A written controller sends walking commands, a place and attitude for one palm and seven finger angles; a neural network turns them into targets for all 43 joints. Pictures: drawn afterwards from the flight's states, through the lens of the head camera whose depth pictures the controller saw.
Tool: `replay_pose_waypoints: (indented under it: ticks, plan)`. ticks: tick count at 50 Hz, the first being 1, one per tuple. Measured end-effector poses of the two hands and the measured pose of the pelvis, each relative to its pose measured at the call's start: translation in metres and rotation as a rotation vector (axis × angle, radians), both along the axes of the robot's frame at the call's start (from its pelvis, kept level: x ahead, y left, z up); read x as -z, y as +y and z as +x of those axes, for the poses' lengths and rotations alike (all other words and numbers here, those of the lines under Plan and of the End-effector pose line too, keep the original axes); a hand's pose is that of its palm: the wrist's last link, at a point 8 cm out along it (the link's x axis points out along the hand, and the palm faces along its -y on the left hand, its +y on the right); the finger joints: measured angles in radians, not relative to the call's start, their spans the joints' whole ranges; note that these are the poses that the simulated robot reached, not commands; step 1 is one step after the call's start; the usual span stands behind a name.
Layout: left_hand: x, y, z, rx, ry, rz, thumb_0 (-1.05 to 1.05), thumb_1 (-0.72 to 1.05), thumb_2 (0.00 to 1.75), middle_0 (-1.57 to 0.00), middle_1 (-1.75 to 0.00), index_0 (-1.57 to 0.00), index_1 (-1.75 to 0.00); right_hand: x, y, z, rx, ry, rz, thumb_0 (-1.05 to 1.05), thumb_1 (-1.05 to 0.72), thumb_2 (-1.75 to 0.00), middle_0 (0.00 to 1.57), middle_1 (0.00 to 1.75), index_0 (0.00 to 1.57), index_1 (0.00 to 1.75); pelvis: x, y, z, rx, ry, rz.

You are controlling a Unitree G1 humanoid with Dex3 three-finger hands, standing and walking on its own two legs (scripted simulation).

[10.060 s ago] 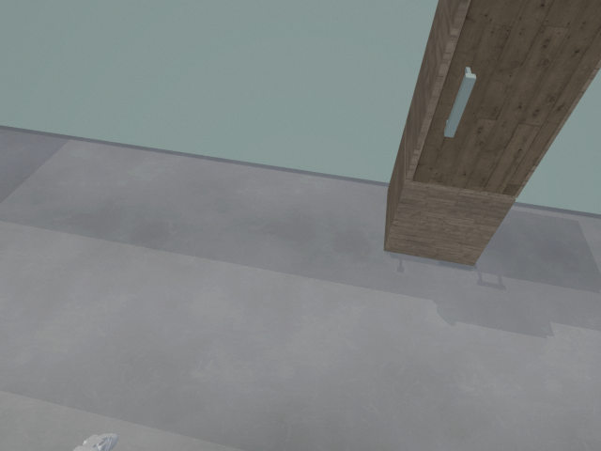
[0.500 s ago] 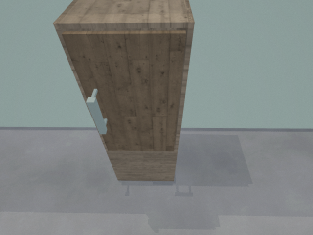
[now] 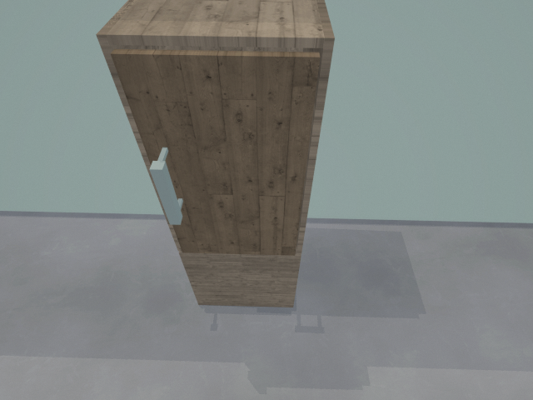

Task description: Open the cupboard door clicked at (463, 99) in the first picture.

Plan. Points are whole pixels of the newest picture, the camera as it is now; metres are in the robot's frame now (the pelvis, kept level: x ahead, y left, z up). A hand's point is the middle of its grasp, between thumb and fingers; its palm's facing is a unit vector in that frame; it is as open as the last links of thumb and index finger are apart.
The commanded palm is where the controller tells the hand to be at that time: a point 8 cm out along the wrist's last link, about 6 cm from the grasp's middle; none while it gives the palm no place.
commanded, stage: look again from close up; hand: left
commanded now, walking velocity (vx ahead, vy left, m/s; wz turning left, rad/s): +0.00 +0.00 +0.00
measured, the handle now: (170, 187) +0.53 +0.25 -0.03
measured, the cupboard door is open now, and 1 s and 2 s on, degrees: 0 0 0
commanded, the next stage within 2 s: raise the hand with hooked fingers in 0.28 s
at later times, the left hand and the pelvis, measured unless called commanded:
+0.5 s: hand out of the picture +0.08 +0.21 -0.11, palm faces +0.23 -0.95 -0.24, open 7.3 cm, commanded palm +0.10 +0.23 -0.07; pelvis -0.01 +0.01 -0.01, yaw +1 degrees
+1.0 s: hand (123, 386) +0.15 +0.22 -0.05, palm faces +0.10 -0.99 -0.08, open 9.8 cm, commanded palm +0.14 +0.27 -0.05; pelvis -0.05 +0.02 -0.10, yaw +3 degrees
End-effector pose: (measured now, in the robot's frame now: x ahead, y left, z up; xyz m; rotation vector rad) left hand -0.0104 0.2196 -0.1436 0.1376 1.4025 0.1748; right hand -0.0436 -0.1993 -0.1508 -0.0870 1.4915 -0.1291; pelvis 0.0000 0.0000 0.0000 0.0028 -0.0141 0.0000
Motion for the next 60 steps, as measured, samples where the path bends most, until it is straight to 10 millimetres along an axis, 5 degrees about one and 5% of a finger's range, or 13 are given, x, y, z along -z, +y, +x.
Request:
replay_pose_waypoints:
  ticks: [21, 26, 29, 32, 36, 42, 46, 51, 55, 60]
  plan:
    - [-0.001, 0.006, -0.001, -0.038, -0.028, 0.003, 0.02, 0.94, 0.90, -0.20, -0.30, -0.20, -0.30, -0.001, 0.006, 0.006, 0.003, -0.040, -0.008, 0.00, -0.91, -0.90, 0.20, 0.30, 0.19, 0.29, 0.002, 0.007, -0.004, 0.005, 0.002, -0.006]
    - [-0.075, 0.033, 0.091, -0.072, -0.611, 0.107, 0.04, 0.94, 0.88, -0.20, -0.32, -0.20, -0.32, -0.012, -0.020, 0.067, -0.012, -0.423, -0.107, 0.02, -0.92, -0.90, 0.20, 0.30, 0.20, 0.30, 0.008, 0.016, -0.010, -0.021, 0.022, 0.002]
    - [-0.115, 0.031, 0.149, -0.013, -0.974, 0.066, 0.03, 0.88, 0.87, -0.20, -0.35, -0.20, -0.35, -0.028, -0.038, 0.116, -0.070, -0.649, -0.158, 0.02, -0.92, -0.90, 0.20, 0.30, 0.20, 0.30, 0.017, 0.019, -0.019, -0.032, 0.076, 0.009]
    - [-0.140, 0.018, 0.181, 0.060, -1.301, -0.047, 0.02, 0.82, 0.85, -0.20, -0.38, -0.20, -0.38, -0.050, -0.049, 0.164, -0.134, -0.859, -0.196, 0.02, -0.92, -0.90, 0.20, 0.30, 0.19, 0.29, 0.034, 0.019, -0.027, -0.017, 0.139, 0.019]
    - [-0.132, 0.002, 0.176, 0.182, -1.508, -0.163, 0.01, 0.72, 0.81, -0.21, -0.43, -0.21, -0.43, -0.070, -0.050, 0.215, -0.212, -1.044, -0.220, 0.02, -0.91, -0.90, 0.20, 0.30, 0.19, 0.29, 0.062, 0.019, -0.034, -0.003, 0.197, 0.025]
    - [-0.073, 0.015, 0.135, 0.113, -1.283, -0.138, 0.01, 0.57, 0.75, -0.22, -0.52, -0.22, -0.52, -0.064, -0.019, 0.256, -0.290, -1.107, -0.180, 0.01, -0.91, -0.90, 0.19, 0.30, 0.19, 0.29, 0.089, 0.021, -0.040, -0.020, 0.245, 0.010]
    - [-0.077, 0.041, 0.121, 0.077, -1.298, -0.022, 0.01, 0.47, 0.71, -0.23, -0.58, -0.23, -0.58, -0.036, 0.012, 0.253, -0.334, -1.042, -0.109, 0.01, -0.91, -0.90, 0.19, 0.30, 0.19, 0.29, 0.098, 0.021, -0.042, -0.040, 0.267, -0.019]
    - [-0.098, 0.056, 0.141, 0.171, -1.407, -0.017, 0.01, 0.35, 0.67, -0.23, -0.65, -0.23, -0.65, 0.010, 0.041, 0.219, -0.338, -0.891, -0.017, 0.01, -0.90, -0.90, 0.20, 0.30, 0.20, 0.30, 0.104, 0.025, -0.048, -0.058, 0.285, -0.051]
    - [-0.096, 0.061, 0.165, 0.226, -1.345, -0.098, 0.01, 0.26, 0.63, -0.24, -0.71, -0.24, -0.71, 0.028, 0.044, 0.182, -0.266, -0.778, 0.003, 0.01, -0.90, -0.90, 0.20, 0.30, 0.20, 0.30, 0.101, 0.030, -0.050, -0.052, 0.292, -0.053]
    - [-0.099, 0.070, 0.175, 0.191, -1.280, -0.106, 0.00, 0.14, 0.58, -0.25, -0.79, -0.25, -0.79, 0.024, 0.028, 0.148, -0.181, -0.711, -0.051, 0.01, -0.90, -0.90, 0.20, 0.30, 0.20, 0.30, 0.090, 0.036, -0.047, -0.036, 0.288, -0.042]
